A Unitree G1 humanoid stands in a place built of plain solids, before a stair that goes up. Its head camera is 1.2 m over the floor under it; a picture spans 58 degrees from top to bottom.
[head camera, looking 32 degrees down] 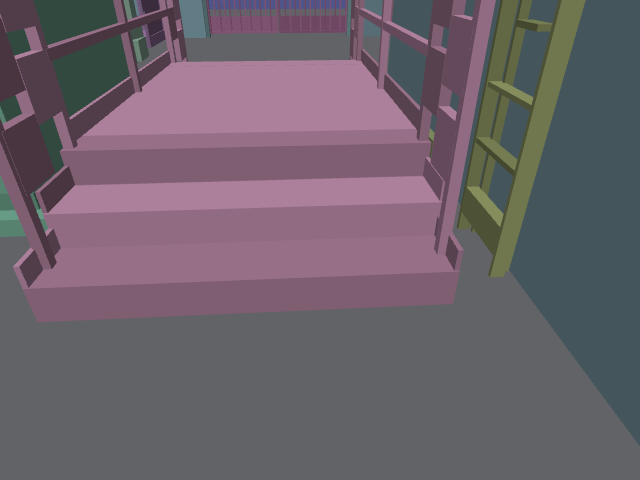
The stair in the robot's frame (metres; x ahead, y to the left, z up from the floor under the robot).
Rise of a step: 0.17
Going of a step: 0.28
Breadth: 1.70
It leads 4 degrees to the left of straight ahead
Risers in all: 3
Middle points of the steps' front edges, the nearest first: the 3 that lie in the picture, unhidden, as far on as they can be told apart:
1.35 0.28 0.17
1.63 0.30 0.34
1.91 0.32 0.51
